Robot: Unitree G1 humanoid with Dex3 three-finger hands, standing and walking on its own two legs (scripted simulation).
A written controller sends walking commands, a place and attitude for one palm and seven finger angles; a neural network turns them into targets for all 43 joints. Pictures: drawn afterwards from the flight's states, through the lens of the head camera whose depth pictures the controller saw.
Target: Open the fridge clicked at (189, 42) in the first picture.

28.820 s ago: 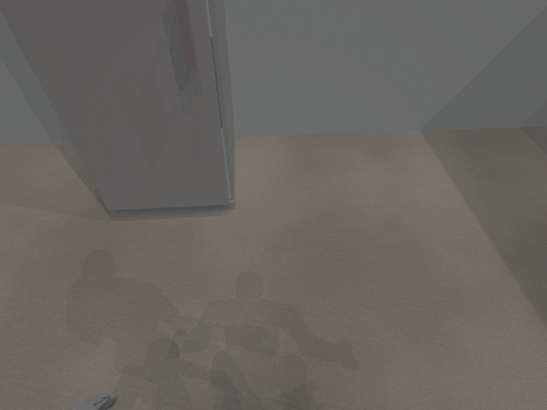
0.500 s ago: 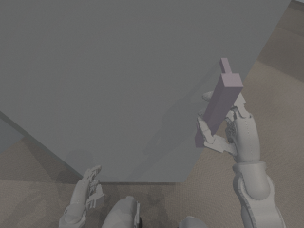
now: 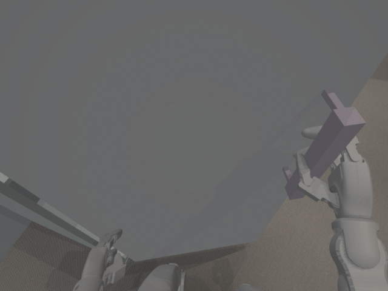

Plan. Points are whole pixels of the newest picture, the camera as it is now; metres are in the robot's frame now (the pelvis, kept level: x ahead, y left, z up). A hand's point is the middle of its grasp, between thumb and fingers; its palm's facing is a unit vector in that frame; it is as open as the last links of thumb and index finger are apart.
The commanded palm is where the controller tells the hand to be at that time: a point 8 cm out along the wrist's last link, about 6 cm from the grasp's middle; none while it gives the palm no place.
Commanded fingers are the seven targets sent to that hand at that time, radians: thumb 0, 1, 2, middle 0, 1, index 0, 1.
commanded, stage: walk backward, drawing the door open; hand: right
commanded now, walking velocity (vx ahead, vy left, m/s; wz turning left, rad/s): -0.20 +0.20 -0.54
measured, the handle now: (308, 152) +0.34 -0.16 +0.13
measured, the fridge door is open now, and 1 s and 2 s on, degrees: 61 62 66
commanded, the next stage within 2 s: stop walking and hold the door back in 0.04 s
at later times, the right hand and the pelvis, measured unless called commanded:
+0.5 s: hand (312, 205) +0.24 -0.15 +0.13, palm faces +0.32 +0.93 -0.19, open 6.1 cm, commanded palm +0.23 -0.20 +0.12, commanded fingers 0.00 -0.90 -0.90 0.45 1.40 0.45 1.40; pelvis -0.08 +0.08 +0.00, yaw -12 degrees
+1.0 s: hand (306, 180) +0.28 -0.14 +0.14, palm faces +0.27 +0.94 -0.19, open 5.9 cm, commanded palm +0.22 -0.21 +0.12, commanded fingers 0.00 -0.90 -0.90 0.45 1.40 0.45 1.40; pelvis -0.10 +0.08 +0.01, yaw -10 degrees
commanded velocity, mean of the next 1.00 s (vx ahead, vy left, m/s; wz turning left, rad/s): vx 0.10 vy -0.05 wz -0.06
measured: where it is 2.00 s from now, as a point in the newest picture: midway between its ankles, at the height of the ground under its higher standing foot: outside the picture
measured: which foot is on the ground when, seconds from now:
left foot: up 0.00-0.16, down 0.18-0.48, up 0.50-0.76, down 0.78-1.00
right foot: down 0.00-0.18, up 0.20-0.44, down 0.46-0.78, up 0.80-1.00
